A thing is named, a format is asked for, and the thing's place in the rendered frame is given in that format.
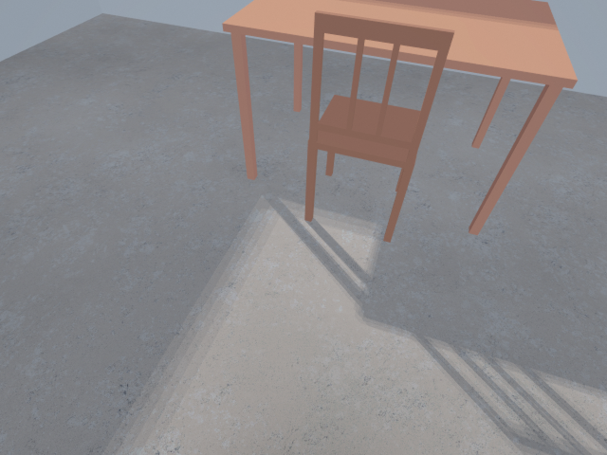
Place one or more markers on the chair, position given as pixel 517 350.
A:
pixel 364 129

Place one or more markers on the table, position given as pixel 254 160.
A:
pixel 511 39

